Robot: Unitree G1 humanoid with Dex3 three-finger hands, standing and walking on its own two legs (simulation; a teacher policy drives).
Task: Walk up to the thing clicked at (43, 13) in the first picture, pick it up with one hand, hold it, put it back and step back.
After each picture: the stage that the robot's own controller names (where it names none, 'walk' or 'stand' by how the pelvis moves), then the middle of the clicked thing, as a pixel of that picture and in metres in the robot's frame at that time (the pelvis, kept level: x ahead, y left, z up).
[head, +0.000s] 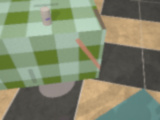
stand; (46, 16) +1.00 +0.21 -0.12
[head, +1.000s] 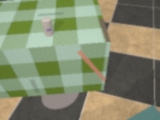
walk; (47, 27) +0.90 +0.24 -0.11
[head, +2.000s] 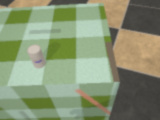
walk; (37, 56) +0.58 +0.25 -0.11
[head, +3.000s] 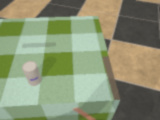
stand; (32, 73) +0.50 +0.23 -0.12
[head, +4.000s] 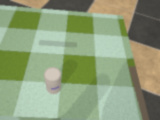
walk; (53, 81) +0.40 +0.10 -0.10
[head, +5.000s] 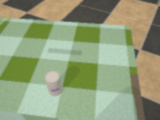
stand; (54, 83) +0.43 +0.14 -0.12
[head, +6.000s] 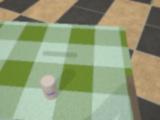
stand; (49, 87) +0.42 +0.15 -0.12
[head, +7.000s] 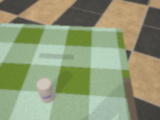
stand; (45, 90) +0.41 +0.16 -0.12
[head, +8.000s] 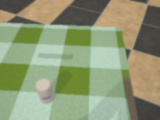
stand; (45, 91) +0.40 +0.16 -0.12
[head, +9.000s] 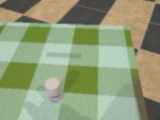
rise first; (54, 90) +0.40 +0.14 -0.12
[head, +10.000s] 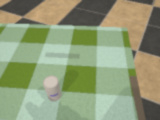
go down; (52, 88) +0.42 +0.14 -0.12
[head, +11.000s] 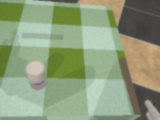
go down; (37, 76) +0.42 +0.13 -0.06
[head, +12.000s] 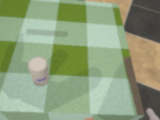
approach; (39, 72) +0.42 +0.13 -0.05
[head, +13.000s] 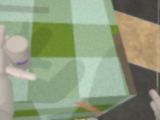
close; (19, 54) +0.45 +0.13 +0.00
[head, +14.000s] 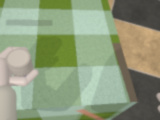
lift; (22, 67) +0.40 +0.14 +0.02
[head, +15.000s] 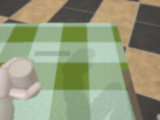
lift; (25, 79) +0.32 +0.16 +0.11
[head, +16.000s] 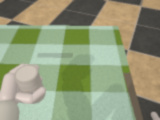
hold; (31, 85) +0.32 +0.15 +0.09
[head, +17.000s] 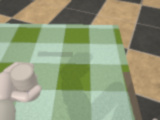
hold; (26, 83) +0.32 +0.17 +0.08
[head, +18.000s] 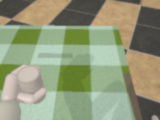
crouch; (32, 85) +0.32 +0.15 +0.07
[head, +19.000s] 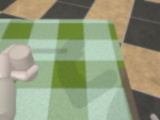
crouch; (24, 64) +0.40 +0.17 +0.09
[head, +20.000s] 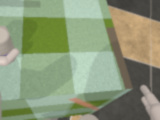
lower; (1, 46) +0.48 +0.16 +0.01
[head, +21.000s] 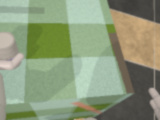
lower; (7, 52) +0.46 +0.16 +0.00
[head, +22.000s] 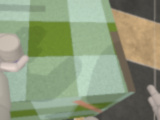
lower; (12, 53) +0.46 +0.15 +0.00
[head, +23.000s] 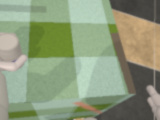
lower; (10, 53) +0.46 +0.15 +0.00
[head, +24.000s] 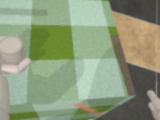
loosen; (14, 56) +0.45 +0.14 +0.00
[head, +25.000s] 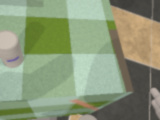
rise; (9, 50) +0.45 +0.15 +0.00
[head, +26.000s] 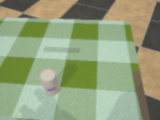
sink last; (50, 82) +0.42 +0.15 -0.07
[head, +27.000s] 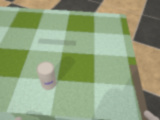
stand; (47, 76) +0.43 +0.14 -0.06
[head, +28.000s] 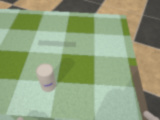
stand; (46, 78) +0.42 +0.14 -0.06
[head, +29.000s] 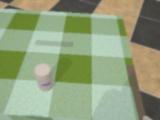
stand; (44, 77) +0.43 +0.14 -0.06
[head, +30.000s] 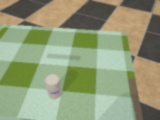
stand; (53, 86) +0.44 +0.15 -0.12
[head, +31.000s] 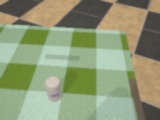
stand; (53, 89) +0.42 +0.14 -0.12
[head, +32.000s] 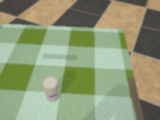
stand; (51, 89) +0.41 +0.14 -0.12
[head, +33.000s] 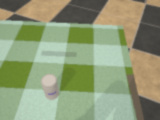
walk; (50, 87) +0.41 +0.15 -0.12
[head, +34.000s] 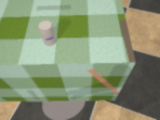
walk; (47, 33) +0.63 +0.15 -0.09
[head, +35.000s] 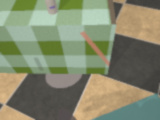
walk; (51, 4) +0.97 +0.18 -0.10
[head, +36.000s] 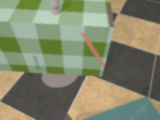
stand; (55, 5) +1.05 +0.14 -0.10
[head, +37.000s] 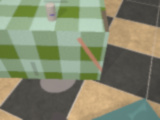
stand; (51, 12) +1.04 +0.17 -0.12
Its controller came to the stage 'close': yes
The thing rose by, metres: 0.20
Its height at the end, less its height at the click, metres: +0.00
